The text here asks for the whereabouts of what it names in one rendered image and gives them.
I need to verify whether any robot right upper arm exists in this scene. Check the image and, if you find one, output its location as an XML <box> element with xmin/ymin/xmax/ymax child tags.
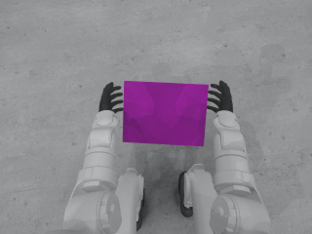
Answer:
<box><xmin>209</xmin><ymin>193</ymin><xmax>271</xmax><ymax>234</ymax></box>

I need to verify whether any left robot thigh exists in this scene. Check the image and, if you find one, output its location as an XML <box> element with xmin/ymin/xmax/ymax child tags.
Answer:
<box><xmin>114</xmin><ymin>173</ymin><xmax>144</xmax><ymax>234</ymax></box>

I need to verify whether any carton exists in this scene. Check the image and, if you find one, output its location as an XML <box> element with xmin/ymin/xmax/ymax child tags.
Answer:
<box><xmin>122</xmin><ymin>81</ymin><xmax>209</xmax><ymax>146</ymax></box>

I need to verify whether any right robot shin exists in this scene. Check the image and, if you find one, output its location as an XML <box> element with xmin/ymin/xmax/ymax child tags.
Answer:
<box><xmin>183</xmin><ymin>164</ymin><xmax>212</xmax><ymax>208</ymax></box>

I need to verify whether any robot left upper arm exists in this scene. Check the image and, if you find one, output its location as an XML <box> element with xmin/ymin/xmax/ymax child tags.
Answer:
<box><xmin>44</xmin><ymin>190</ymin><xmax>122</xmax><ymax>234</ymax></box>

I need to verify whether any left robot hand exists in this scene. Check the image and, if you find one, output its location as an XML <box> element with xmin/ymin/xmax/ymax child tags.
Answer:
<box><xmin>98</xmin><ymin>82</ymin><xmax>124</xmax><ymax>113</ymax></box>

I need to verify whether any left robot forearm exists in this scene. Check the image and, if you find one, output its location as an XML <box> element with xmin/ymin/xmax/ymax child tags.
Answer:
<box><xmin>63</xmin><ymin>110</ymin><xmax>121</xmax><ymax>227</ymax></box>

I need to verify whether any right robot forearm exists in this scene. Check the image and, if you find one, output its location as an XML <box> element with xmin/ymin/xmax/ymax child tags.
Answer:
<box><xmin>210</xmin><ymin>110</ymin><xmax>271</xmax><ymax>230</ymax></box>

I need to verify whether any right robot hand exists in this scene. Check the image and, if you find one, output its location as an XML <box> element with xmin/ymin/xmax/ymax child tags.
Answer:
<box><xmin>207</xmin><ymin>80</ymin><xmax>233</xmax><ymax>113</ymax></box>

